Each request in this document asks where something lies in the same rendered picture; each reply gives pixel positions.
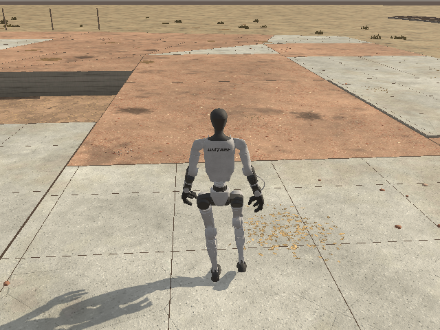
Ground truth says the right robot upper arm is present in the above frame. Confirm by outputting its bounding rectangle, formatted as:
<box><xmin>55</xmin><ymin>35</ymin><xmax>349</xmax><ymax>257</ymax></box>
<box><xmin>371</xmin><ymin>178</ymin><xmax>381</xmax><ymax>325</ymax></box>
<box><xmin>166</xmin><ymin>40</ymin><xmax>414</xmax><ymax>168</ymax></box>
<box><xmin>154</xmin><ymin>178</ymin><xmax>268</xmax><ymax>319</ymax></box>
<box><xmin>233</xmin><ymin>138</ymin><xmax>253</xmax><ymax>176</ymax></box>

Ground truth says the robot right shin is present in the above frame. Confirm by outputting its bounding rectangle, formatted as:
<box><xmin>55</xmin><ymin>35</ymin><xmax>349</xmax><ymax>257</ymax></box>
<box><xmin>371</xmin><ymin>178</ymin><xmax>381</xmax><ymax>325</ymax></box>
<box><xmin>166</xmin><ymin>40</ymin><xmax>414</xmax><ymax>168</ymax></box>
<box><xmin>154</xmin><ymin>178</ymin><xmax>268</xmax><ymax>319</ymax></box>
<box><xmin>234</xmin><ymin>217</ymin><xmax>245</xmax><ymax>264</ymax></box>

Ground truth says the robot left hand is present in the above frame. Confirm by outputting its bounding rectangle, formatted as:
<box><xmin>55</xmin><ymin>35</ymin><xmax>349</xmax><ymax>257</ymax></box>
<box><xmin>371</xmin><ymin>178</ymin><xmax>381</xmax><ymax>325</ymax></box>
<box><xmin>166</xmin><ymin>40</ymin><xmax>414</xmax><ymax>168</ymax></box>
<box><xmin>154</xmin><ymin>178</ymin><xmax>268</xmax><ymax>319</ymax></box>
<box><xmin>181</xmin><ymin>191</ymin><xmax>197</xmax><ymax>206</ymax></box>

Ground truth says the left robot upper arm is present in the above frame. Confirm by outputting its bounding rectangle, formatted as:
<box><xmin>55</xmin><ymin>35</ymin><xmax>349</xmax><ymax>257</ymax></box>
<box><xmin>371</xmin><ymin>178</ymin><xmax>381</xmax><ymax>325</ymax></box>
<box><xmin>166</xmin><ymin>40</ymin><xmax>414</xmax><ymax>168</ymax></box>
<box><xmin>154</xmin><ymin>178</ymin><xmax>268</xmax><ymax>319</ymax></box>
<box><xmin>187</xmin><ymin>138</ymin><xmax>205</xmax><ymax>177</ymax></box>

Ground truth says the robot right hand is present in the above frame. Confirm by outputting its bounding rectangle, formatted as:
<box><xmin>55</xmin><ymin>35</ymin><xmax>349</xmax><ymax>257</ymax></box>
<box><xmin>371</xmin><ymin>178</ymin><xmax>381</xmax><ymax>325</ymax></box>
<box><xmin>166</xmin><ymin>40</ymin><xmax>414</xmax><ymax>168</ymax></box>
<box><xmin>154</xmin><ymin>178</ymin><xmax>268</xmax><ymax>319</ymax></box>
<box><xmin>248</xmin><ymin>195</ymin><xmax>264</xmax><ymax>212</ymax></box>

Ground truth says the robot left thigh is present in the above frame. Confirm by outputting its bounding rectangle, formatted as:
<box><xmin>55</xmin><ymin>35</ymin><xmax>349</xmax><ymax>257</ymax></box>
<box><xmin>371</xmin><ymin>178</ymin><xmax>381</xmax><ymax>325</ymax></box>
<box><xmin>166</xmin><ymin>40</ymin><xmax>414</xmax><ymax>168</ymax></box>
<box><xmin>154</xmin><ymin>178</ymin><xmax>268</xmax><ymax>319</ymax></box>
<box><xmin>197</xmin><ymin>192</ymin><xmax>217</xmax><ymax>240</ymax></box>

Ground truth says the robot left forearm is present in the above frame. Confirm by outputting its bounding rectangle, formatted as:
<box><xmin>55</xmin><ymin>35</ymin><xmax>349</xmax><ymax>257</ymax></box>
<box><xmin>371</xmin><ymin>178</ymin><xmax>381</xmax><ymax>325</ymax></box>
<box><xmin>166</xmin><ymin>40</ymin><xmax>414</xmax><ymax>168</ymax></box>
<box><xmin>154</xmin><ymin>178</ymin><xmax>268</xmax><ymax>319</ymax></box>
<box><xmin>183</xmin><ymin>166</ymin><xmax>195</xmax><ymax>193</ymax></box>

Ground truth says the robot right forearm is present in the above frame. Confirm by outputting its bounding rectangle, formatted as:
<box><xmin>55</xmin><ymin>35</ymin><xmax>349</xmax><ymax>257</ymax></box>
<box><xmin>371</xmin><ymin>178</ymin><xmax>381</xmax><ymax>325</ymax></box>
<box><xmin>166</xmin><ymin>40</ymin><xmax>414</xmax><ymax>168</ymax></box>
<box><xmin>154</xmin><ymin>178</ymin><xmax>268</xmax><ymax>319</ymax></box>
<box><xmin>247</xmin><ymin>165</ymin><xmax>262</xmax><ymax>197</ymax></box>

